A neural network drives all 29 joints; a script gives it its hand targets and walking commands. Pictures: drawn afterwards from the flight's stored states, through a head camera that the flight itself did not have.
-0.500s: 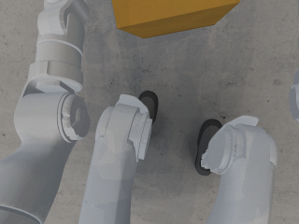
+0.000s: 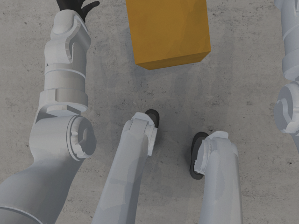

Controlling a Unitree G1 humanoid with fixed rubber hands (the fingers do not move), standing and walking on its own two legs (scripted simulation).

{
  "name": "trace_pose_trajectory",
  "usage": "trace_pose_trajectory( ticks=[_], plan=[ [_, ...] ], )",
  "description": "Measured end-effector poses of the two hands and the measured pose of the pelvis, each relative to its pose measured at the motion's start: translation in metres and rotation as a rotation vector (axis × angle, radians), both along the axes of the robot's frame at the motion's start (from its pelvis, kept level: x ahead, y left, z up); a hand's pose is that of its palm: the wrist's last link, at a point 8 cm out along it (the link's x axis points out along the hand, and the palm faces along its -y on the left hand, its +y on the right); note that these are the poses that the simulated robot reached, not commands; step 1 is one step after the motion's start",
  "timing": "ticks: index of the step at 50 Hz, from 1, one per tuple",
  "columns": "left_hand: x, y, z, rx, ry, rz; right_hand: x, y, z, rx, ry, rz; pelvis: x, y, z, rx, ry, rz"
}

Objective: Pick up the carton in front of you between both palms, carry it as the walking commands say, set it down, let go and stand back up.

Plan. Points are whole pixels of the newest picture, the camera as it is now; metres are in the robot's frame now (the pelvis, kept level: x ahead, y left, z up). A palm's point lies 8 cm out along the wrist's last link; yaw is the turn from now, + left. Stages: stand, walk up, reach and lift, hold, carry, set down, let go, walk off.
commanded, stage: set down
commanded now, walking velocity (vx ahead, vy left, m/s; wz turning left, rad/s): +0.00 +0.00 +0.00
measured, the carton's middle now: (169, 32) +0.56 +0.09 -0.39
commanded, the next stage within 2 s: let go in 0.34 s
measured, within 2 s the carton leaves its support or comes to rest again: neither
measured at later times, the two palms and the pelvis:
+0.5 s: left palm out of the picture +0.48 +0.26 +0.03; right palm out of the picture +0.60 -0.11 +0.04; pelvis +0.03 +0.01 +0.13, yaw -2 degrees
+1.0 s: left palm out of the picture +0.33 +0.27 +0.15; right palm out of the picture +0.42 -0.15 +0.13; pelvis +0.09 +0.03 +0.23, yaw -1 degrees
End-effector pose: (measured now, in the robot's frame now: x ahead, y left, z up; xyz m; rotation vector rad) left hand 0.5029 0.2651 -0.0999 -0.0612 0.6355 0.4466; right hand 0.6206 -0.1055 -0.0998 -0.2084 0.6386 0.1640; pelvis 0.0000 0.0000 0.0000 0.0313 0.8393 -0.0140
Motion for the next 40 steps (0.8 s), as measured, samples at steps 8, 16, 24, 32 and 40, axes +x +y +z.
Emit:
trace_pose_trajectory(
  ticks=[8,16,24,32,40],
  plan=[
    [-0.003,0.004,0.051,-0.009,-0.003,0.004,0.000,0.000,0.051,0.001,0.009,0.008,0.010,-0.001,0.045,-0.002,0.014,-0.001],
    [-0.007,0.004,0.099,-0.010,-0.008,-0.003,-0.001,-0.003,0.103,0.003,0.015,0.008,0.017,0.001,0.089,-0.013,-0.002,-0.002],
    [-0.016,0.000,0.131,0.012,0.013,-0.061,-0.015,-0.007,0.136,-0.006,0.024,-0.018,0.025,0.005,0.128,-0.027,-0.028,-0.002],
    [-0.056,-0.009,0.161,0.051,0.091,-0.251,-0.083,-0.025,0.158,-0.053,0.030,-0.161,0.041,0.015,0.167,-0.046,-0.105,-0.012],
    [-0.107,0.003,0.205,0.064,0.161,-0.385,-0.156,-0.035,0.195,-0.067,0.043,-0.247,0.057,0.026,0.202,-0.054,-0.263,-0.012]
  ],
)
